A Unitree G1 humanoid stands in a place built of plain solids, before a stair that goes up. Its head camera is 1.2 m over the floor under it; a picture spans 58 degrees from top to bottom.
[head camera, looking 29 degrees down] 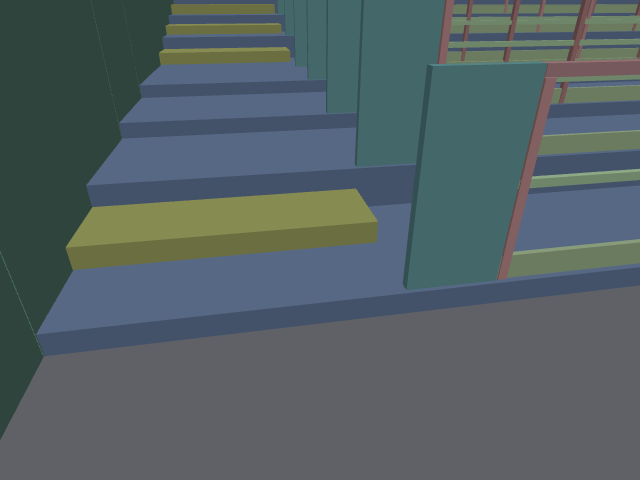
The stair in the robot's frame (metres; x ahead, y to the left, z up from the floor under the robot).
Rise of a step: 0.12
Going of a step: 0.44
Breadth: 1.46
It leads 10 degrees to the left of straight ahead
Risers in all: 3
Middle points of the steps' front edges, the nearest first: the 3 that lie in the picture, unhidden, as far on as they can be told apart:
1.37 0.34 0.11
1.81 0.42 0.23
2.24 0.50 0.36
